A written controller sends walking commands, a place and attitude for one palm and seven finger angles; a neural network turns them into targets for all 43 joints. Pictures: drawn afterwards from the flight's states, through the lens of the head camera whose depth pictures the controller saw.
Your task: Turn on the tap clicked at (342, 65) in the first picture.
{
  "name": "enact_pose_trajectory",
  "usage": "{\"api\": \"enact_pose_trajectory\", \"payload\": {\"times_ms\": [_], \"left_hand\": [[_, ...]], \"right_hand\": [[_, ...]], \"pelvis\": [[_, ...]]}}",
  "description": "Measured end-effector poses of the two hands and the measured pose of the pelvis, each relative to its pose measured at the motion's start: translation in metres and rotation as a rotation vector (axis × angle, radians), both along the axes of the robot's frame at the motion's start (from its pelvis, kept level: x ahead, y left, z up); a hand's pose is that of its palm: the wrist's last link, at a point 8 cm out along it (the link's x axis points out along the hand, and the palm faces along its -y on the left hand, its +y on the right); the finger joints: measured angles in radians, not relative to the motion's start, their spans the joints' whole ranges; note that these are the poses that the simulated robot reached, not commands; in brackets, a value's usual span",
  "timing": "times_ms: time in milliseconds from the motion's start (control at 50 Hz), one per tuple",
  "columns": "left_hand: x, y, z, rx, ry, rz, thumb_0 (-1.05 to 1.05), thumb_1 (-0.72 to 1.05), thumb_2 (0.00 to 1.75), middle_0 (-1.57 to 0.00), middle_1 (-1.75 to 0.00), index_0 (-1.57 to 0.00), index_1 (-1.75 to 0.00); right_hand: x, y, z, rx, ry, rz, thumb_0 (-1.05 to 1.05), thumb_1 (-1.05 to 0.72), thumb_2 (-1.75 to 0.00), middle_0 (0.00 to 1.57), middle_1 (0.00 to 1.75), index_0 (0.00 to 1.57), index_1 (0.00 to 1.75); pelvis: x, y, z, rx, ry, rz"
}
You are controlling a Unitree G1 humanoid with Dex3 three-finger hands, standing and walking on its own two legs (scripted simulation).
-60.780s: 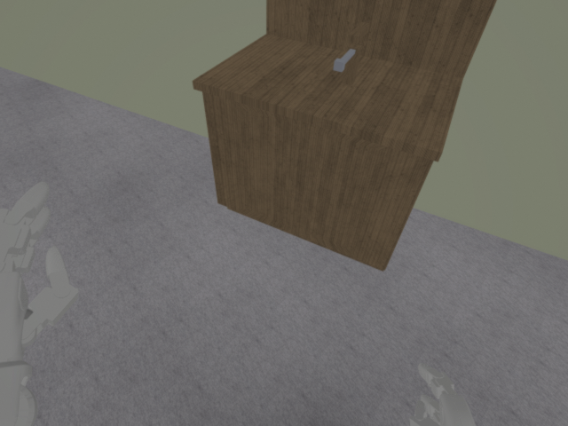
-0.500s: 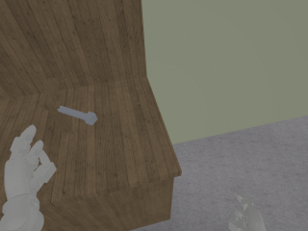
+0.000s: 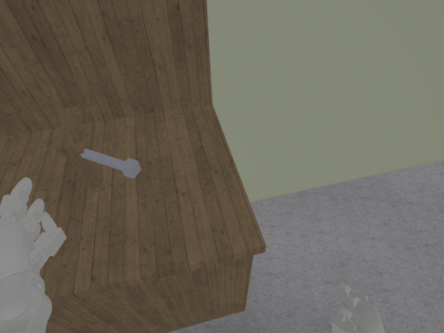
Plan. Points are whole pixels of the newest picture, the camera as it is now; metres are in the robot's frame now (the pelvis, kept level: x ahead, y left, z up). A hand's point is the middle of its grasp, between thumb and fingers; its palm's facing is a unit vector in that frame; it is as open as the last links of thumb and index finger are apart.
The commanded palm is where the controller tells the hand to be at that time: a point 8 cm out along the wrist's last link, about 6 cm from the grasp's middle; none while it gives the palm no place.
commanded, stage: reach beside the lever's end, fingers flat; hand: left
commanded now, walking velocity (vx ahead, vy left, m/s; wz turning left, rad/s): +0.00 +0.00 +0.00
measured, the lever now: (131, 168) +0.41 +0.24 +0.06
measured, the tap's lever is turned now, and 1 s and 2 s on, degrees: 54 54 54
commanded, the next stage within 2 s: push the lever round in 1.22 s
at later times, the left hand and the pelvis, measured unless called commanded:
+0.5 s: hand (54, 220) +0.26 +0.32 +0.08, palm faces +0.57 -0.82 -0.12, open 7.7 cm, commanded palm +0.22 +0.36 +0.07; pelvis -0.01 +0.01 +0.00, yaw +0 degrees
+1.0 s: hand (48, 215) +0.28 +0.36 +0.06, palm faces +0.55 -0.83 -0.10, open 7.8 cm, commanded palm +0.23 +0.39 +0.06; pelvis -0.01 +0.02 -0.01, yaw -1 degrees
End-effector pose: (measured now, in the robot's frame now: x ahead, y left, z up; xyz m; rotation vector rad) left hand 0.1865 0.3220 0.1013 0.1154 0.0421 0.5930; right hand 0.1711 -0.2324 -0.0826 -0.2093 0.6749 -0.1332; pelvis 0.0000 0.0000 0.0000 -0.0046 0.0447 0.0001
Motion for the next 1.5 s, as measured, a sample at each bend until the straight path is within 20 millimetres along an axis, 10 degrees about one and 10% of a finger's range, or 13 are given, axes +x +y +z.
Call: {"api": "enact_pose_trajectory", "payload": {"times_ms": [880, 1500], "left_hand": [[0.044, 0.066, -0.034, -0.017, 0.001, 0.018, 0.02, 0.9, 0.9, -0.15, -0.15, -0.16, -0.15], [0.039, 0.052, -0.04, -0.015, -0.035, -0.008, 0.02, 0.9, 0.9, -0.15, -0.15, -0.16, -0.15]], "right_hand": [[-0.051, -0.012, -0.023, -0.077, 0.175, -0.066, 0.01, -0.9, -0.89, 0.2, 0.3, 0.2, 0.3], [-0.037, 0.01, -0.021, -0.053, 0.142, -0.039, 0.01, -0.9, -0.89, 0.2, 0.3, 0.2, 0.3]], "pelvis": [[-0.013, 0.012, -0.012, -0.022, 0.079, -0.004], [-0.012, 0.023, -0.015, -0.028, 0.08, -0.001]]}}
